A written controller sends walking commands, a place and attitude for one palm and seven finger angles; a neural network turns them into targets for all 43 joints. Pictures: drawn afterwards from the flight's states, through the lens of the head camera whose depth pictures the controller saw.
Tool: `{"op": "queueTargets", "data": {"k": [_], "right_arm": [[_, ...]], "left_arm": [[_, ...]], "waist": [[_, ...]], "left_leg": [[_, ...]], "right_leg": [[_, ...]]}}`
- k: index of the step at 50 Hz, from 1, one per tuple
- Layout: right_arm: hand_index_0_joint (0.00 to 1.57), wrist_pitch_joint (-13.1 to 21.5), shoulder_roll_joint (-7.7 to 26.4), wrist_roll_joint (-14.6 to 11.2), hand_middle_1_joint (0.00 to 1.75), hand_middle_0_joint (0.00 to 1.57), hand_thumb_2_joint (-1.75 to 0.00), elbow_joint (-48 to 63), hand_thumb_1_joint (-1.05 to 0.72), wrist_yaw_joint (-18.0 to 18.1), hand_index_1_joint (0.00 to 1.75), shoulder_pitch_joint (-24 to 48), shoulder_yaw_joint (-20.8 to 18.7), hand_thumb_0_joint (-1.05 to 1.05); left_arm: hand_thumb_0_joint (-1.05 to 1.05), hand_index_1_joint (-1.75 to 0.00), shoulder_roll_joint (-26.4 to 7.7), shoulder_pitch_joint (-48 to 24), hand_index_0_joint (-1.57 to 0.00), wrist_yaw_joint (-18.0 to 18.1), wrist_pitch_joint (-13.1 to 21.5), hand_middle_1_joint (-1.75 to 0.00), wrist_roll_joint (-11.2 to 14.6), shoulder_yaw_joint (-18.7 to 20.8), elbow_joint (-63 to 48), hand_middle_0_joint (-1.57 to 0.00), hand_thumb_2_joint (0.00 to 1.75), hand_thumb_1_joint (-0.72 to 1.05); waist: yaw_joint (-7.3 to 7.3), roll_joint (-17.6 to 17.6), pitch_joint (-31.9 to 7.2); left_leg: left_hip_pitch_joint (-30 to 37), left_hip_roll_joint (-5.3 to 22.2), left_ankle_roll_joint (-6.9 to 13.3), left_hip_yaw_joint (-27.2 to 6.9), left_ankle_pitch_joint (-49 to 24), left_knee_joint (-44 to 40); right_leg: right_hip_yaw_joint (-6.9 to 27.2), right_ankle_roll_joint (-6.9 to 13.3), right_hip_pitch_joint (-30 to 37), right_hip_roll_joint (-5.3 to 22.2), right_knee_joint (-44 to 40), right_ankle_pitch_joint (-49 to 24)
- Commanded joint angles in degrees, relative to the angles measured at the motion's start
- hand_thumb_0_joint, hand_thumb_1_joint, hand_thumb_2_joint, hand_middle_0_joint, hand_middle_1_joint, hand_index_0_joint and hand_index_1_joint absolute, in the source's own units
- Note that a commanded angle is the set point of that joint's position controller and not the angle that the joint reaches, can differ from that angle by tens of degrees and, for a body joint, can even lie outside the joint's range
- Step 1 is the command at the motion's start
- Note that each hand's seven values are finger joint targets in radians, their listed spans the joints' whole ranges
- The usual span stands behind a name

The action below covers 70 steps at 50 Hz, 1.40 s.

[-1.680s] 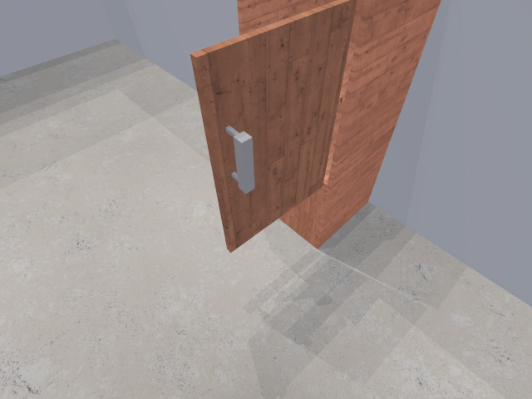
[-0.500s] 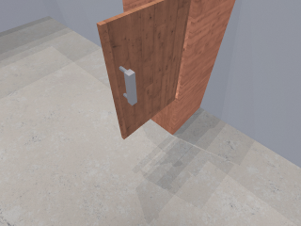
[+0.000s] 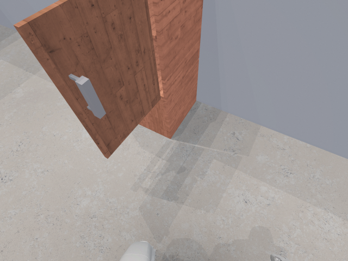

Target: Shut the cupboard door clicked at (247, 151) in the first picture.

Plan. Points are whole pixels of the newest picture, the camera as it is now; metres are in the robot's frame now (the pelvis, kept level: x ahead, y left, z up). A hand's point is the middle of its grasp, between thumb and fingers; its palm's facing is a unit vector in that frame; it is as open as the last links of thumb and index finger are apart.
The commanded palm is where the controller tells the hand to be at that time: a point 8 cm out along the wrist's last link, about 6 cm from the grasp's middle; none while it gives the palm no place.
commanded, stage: walk to a spot facing it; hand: left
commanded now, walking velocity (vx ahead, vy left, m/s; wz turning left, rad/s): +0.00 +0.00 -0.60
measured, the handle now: (87, 96) +0.52 +0.31 +0.02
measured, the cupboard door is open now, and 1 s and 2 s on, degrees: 87 87 87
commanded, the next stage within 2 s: none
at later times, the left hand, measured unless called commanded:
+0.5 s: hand (93, 252) +0.14 +0.24 -0.17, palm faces -0.21 -0.95 -0.23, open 7.4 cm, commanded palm none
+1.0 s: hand (142, 227) +0.21 +0.12 -0.17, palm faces -0.53 -0.82 -0.20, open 7.4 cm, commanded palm none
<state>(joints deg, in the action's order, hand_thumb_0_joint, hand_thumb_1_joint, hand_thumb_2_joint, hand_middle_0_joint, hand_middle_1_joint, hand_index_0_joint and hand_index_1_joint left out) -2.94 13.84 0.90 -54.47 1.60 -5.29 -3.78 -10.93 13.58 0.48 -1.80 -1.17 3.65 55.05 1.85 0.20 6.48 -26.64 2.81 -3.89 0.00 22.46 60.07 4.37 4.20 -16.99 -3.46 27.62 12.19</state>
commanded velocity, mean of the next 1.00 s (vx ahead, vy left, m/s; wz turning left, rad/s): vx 0.09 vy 0.00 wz -0.60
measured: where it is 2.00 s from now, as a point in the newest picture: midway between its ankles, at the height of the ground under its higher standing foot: (247, 237)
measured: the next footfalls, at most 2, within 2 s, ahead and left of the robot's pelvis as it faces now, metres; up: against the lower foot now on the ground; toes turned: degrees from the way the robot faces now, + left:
left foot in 0.26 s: +0.05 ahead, +0.17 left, +0.00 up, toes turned -10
right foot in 0.64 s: +0.01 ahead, -0.11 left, +0.00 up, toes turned -27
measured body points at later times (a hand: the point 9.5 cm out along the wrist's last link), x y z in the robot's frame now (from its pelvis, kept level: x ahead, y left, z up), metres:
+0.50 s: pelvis +0.01 +0.04 +0.00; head +0.07 +0.05 +0.45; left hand +0.15 +0.29 -0.15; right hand +0.01 -0.22 -0.13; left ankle +0.01 +0.17 -0.74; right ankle -0.04 -0.10 -0.67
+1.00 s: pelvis +0.04 +0.00 +0.00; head +0.07 -0.02 +0.44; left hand +0.23 +0.16 -0.15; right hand -0.05 -0.26 -0.14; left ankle +0.10 +0.11 -0.72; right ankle -0.03 -0.09 -0.74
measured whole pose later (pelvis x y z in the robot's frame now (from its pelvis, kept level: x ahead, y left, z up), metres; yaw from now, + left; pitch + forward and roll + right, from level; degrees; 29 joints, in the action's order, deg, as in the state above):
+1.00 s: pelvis +0.04 +0.00 +0.00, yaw -35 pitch +2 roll +1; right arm -0.8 13.1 1.3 -51.8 -0.1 -12.2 -3.0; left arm -12.0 12.4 -1.3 -1.2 -1.4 3.3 52.1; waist 0.7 -1.4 2.0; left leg -19.2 2.1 -3.6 3.2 22.6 37.9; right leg 7.4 2.1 -16.3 -3.3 28.8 15.0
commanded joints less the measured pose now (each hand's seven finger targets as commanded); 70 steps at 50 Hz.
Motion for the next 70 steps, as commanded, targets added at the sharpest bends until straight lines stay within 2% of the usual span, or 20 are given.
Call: {"op": "queueTargets", "data": {"k": [1,7,11,13,14,19,26,30,32,33,40,46,49,50,51,52,54,58,66,70], "right_arm": [[0.2,1.2,3.5,-0.5,0.3,0.2,-0.9,4.4,-0.9,0.5,0.3,1.0,-0.6,0.0],[0.2,1.9,3.2,-1.1,0.3,0.2,-0.9,6.0,-0.9,0.6,0.3,2.1,-0.4,0.0],[0.2,2.6,4.4,-1.3,0.3,0.2,-0.9,4.5,-0.9,1.1,0.3,-5.1,-0.6,0.0],[0.2,3.6,13.5,0.2,0.3,0.2,-0.9,5.1,-0.9,1.6,0.3,-8.1,-2.0,0.0],[0.2,3.2,13.8,0.6,0.3,0.2,-0.9,5.4,-0.9,1.9,0.3,-8.1,-1.7,0.0],[0.2,3.9,7.6,1.0,0.3,0.2,-0.9,7.2,-0.9,2.0,0.3,-4.0,0.3,0.0],[0.2,3.2,9.7,1.0,0.3,0.2,-0.9,4.6,-0.9,1.0,0.3,-11.8,-1.1,0.0],[0.2,2.9,11.3,0.3,0.3,0.2,-0.9,5.3,-0.9,0.4,0.3,-9.0,-1.7,0.0],[0.2,2.6,4.4,-0.7,0.3,0.2,-0.9,9.8,-0.9,-0.1,0.3,-4.3,0.1,0.0],[0.2,1.7,6.2,-0.7,0.3,0.2,-0.9,9.4,-0.9,0.6,0.3,-4.2,0.2,0.0],[0.2,1.0,4.7,0.5,0.3,0.2,-0.9,6.1,-0.9,-1.3,0.3,-6.0,-0.4,0.0],[0.2,3.1,4.2,0.1,0.3,0.2,-0.9,7.6,-0.9,-1.7,0.3,-4.8,-0.6,0.0],[0.2,4.7,4.1,0.0,0.3,0.2,-0.9,5.2,-0.9,-1.1,0.3,-11.9,-0.3,0.0],[0.2,5.3,6.5,0.3,0.3,0.2,-0.9,3.5,-0.9,-0.3,0.3,-16.7,-0.8,0.0],[0.2,5.6,12.2,1.2,0.3,0.2,-0.9,2.5,-0.9,0.1,0.3,-21.3,-2.2,0.0],[0.2,5.8,14.4,1.5,0.3,0.2,-0.9,2.5,-0.9,0.6,0.3,-24.2,-2.3,0.0],[0.2,6.3,10.3,1.7,0.3,0.2,-0.9,4.3,-0.9,0.2,0.3,-19.3,-0.9,0.0],[0.2,7.4,4.7,1.3,0.3,0.2,-0.9,2.1,-0.9,0.7,0.3,-20.3,1.1,0.0],[0.2,7.0,5.5,1.4,0.3,0.2,-0.9,-1.7,-0.9,0.6,0.3,-24.8,1.1,0.0],[0.2,6.9,8.8,0.6,0.3,0.2,-0.9,-1.0,-0.9,0.5,0.3,-19.0,0.5,0.0]], "left_arm": [[0.0,-0.3,-11.9,4.8,-0.2,0.8,1.4,-0.3,-0.3,3.2,-2.7,-0.2,0.9,0.9],[0.0,-0.3,-13.2,2.8,-0.2,0.8,0.8,-0.3,-0.8,3.9,-4.1,-0.2,0.9,0.9],[0.0,-0.3,-12.2,-1.5,-0.2,0.5,0.3,-0.3,-0.2,3.6,-5.3,-0.2,0.9,0.9],[0.0,-0.3,-7.2,-1.9,-0.2,-0.6,0.2,-0.3,0.7,2.4,-7.7,-0.2,0.9,0.9],[0.0,-0.3,-9.9,-4.9,-0.2,-0.9,0.1,-0.3,-0.2,2.7,-8.1,-0.2,0.9,0.9],[0.0,-0.3,-7.7,-0.9,-0.2,-2.2,-0.7,-0.3,-0.4,2.9,-6.3,-0.2,0.9,0.9],[0.0,-0.3,-6.2,-8.2,-0.2,-3.0,-0.1,-0.3,-0.1,1.4,-8.7,-0.2,0.9,0.9],[0.0,-0.3,-9.0,-0.5,-0.2,-2.8,0.7,-0.3,-0.1,2.0,-6.0,-0.2,0.9,0.9],[0.0,-0.3,-21.0,9.2,-0.2,-0.8,1.5,-0.3,-0.5,4.6,-3.4,-0.2,0.9,0.9],[0.0,-0.3,-19.9,9.5,-0.2,0.1,1.4,-0.3,0.2,4.2,-3.2,-0.2,0.9,0.9],[0.0,-0.3,-13.3,-3.9,-0.2,0.0,1.3,-0.3,-0.3,2.6,-7.9,-0.2,0.9,0.9],[0.0,-0.3,-14.3,-1.4,-0.2,-0.8,2.2,-0.3,-0.7,3.3,-6.8,-0.2,0.9,0.9],[0.0,-0.3,-13.0,-4.3,-0.2,-1.2,2.1,-0.3,-0.1,3.4,-7.3,-0.2,0.9,0.9],[0.0,-0.3,-9.9,-5.1,-0.2,-1.5,2.1,-0.3,0.1,2.8,-8.1,-0.2,0.9,0.9],[0.0,-0.3,-5.4,-5.3,-0.2,-2.1,2.2,-0.3,0.6,1.8,-9.4,-0.2,0.9,0.9],[0.0,-0.3,-6.5,-10.7,-0.2,-2.5,2.6,-0.3,0.1,1.8,-11.8,-0.2,0.9,0.9],[0.0,-0.3,-7.2,-10.7,-0.2,-3.8,3.1,-0.3,-1.1,3.0,-10.9,-0.2,0.9,0.9],[0.0,-0.3,-2.8,-9.5,-0.2,-4.5,2.2,-0.3,-0.8,1.4,-8.3,-0.2,0.9,0.9],[0.0,-0.3,-2.2,-15.6,-0.2,-4.8,1.9,-0.3,-0.3,0.0,-8.9,-0.2,0.9,0.9],[0.0,-0.3,-6.2,2.7,-0.2,-3.8,2.9,-0.3,-0.4,1.7,-3.1,-0.2,0.9,0.9]], "waist": [[1.1,-8.3,-11.1],[0.8,-7.9,-10.4],[-3.37,-6.9,-11.4],[-4.25,18.2,-10.6],[-4.84,11.8,-7.4],[-0.05,10.2,-7.3],[-4.53,13.6,-8.1],[0.51,8.9,-10.6],[5.17,-18.9,-14.1],[4.92,-16.4,-14.0],[-1.6,-7.0,-7.3],[-0.02,-10.0,-6.5],[-3.94,-8.3,-6.9],[-6.08,-1.0,-7.7],[-8.22,18.2,-8.4],[-9.75,17.3,-5.0],[-6.01,4.4,-1.6],[-4.34,8.0,-2.8],[-5.12,11.7,-1.0],[4.84,7.9,-9.7]], "left_leg": [[-4.4,-0.4,-0.4,-1.6,0.4,-3.1],[2.5,-2.1,0.7,-2.0,3.4,-16.1],[20.7,-1.6,1.6,-1.9,-7.4,-34.8],[29.7,22.7,10.0,-25.7,-11.3,-47.5],[21.6,26.7,14.4,-25.9,-18.4,-46.6],[20.6,13.7,10.2,-3.0,-42.3,-38.8],[25.6,14.2,9.3,3.7,-45.0,-34.5],[17.3,13.5,4.9,7.5,-38.1,-22.7],[-7.3,0.5,-0.7,9.2,16.0,5.2],[-8.2,2.8,0.3,-0.2,16.0,9.7],[-1.1,2.2,-0.9,2.2,-1.4,-0.3],[2.4,-0.3,0.2,2.8,3.2,-16.5],[18.2,-2.1,0.9,4.2,-3.4,-32.5],[29.0,2.1,2.1,0.4,-0.3,-39.9],[35.6,17.6,6.2,-19.8,15.6,-48.2],[30.7,28.2,11.6,-31.1,19.8,-53.4],[24.4,22.8,11.8,-23.0,8.1,-52.7],[29.3,14.6,6.2,0.9,-31.5,-44.5],[29.2,14.9,7.3,12.8,-44.4,-42.4],[22.9,15.0,5.5,15.2,-59.7,-20.7]], "right_leg": [[18.3,6.0,14.9,14.1,-6.4,-24.5],[22.8,7.4,9.9,13.9,-5.4,-23.4],[21.7,2.0,-3.1,9.4,-1.8,-13.3],[3.8,-5.0,-19.9,-3.0,18.5,21.5],[1.8,-6.2,-18.8,0.2,29.9,23.0],[-2.5,-8.1,-18.5,2.9,42.4,12.8],[-10.0,-6.8,-10.6,3.2,19.1,11.7],[-10.2,-3.9,8.5,3.1,-0.7,-3.3],[21.6,7.6,23.8,26.9,-4.0,-47.6],[19.6,10.5,20.8,27.1,-4.2,-40.8],[12.8,5.7,2.1,14.4,-12.4,8.4],[19.9,7.7,2.8,14.6,-13.8,20.7],[17.6,4.8,-6.3,10.4,-8.4,21.1],[13.6,1.9,-15.2,6.2,-1.2,21.1],[3.3,-1.7,-26.7,-2.1,17.0,22.8],[-1.0,-2.9,-31.0,1.3,29.1,21.5],[-0.9,-3.6,-29.1,5.0,38.2,11.8],[-5.6,-4.5,-29.4,6.2,40.6,3.9],[-13.8,-1.9,-17.8,3.9,16.0,0.5],[-14.7,2.5,10.3,0.0,8.3,0.9]]}}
